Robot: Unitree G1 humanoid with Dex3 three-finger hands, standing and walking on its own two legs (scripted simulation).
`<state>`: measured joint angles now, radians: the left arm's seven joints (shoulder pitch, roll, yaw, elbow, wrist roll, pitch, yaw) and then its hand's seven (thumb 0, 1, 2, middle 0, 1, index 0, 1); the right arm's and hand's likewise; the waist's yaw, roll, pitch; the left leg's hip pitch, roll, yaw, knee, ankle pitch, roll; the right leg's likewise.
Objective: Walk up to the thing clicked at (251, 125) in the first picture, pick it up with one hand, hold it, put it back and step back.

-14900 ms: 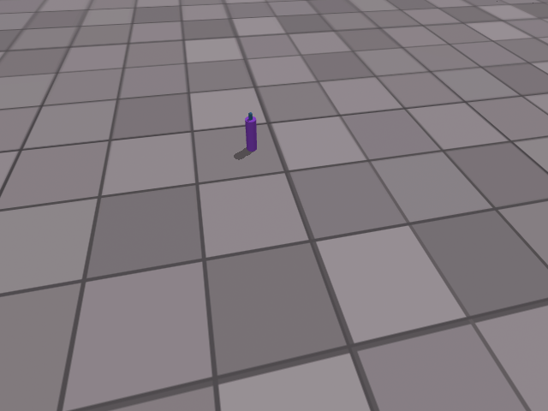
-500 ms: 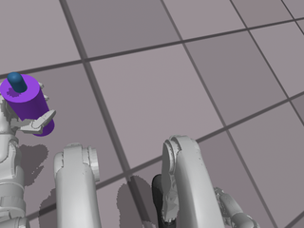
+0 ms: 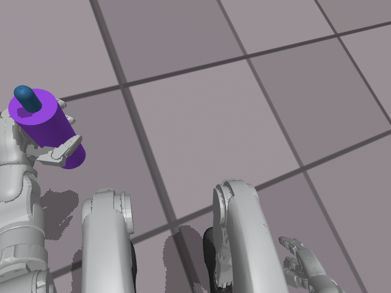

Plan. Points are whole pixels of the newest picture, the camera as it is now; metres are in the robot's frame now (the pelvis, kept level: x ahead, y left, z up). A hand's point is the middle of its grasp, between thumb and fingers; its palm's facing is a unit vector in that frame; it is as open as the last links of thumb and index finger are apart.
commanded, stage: settle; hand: left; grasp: from the side
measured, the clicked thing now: (52, 131) +0.43 +0.24 -0.04
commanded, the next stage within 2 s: lift in 0.28 s
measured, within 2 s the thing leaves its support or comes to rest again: neither
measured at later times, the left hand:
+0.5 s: hand (46, 130) +0.42 +0.24 -0.02, palm faces +0.11 -0.99 -0.05, open 8.9 cm
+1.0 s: hand (19, 118) +0.40 +0.23 +0.09, palm faces +0.08 -1.00 -0.05, open 8.9 cm
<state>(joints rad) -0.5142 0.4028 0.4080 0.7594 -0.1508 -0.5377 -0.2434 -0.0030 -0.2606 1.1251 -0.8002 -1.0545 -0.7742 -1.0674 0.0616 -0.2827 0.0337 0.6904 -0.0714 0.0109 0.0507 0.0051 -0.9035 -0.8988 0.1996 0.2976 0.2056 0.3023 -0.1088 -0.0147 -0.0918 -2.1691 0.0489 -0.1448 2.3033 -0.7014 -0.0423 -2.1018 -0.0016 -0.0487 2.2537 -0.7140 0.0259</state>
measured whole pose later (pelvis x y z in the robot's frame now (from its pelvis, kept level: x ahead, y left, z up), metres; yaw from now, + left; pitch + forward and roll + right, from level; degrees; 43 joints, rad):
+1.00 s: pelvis +0.01 +0.00 +0.10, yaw +2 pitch +33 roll -4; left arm -0.33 0.33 0.32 0.44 -0.20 -0.37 -0.23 0.00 -0.27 1.14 -0.81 -1.05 -0.78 -1.07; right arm 0.10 -0.25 -0.01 0.65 0.01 -0.04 -0.01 0.01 -0.91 -0.90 0.20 0.30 0.21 0.30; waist -0.06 0.02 -0.16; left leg -1.90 0.06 -0.09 1.98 -0.67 -0.03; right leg -1.84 -0.02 -0.03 1.95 -0.69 0.02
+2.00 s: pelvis +0.05 +0.01 +0.32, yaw +5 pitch +14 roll -2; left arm -0.11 0.26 0.16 0.38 -0.20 -0.29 -0.14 0.00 -0.27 1.14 -0.81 -1.05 -0.78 -1.06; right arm 0.23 -0.21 0.02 0.67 0.02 -0.09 -0.07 0.01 -0.90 -0.89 0.20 0.30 0.21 0.30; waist -0.04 0.01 -0.08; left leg -0.89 0.05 -0.03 1.13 -0.49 -0.02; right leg -0.84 -0.03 -0.03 1.08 -0.49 0.03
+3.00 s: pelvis +0.07 +0.01 +0.37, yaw +5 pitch +6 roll -1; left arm -0.08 0.22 0.16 0.40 -0.18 -0.30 -0.16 0.00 -0.27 1.13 -0.80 -1.05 -0.78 -1.06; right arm 0.23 -0.21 0.01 0.68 0.01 -0.07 -0.08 0.01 -0.90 -0.89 0.20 0.30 0.21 0.30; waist -0.03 0.00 -0.02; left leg -0.56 0.05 -0.01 0.87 -0.41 -0.02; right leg -0.52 -0.03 -0.03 0.83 -0.41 0.03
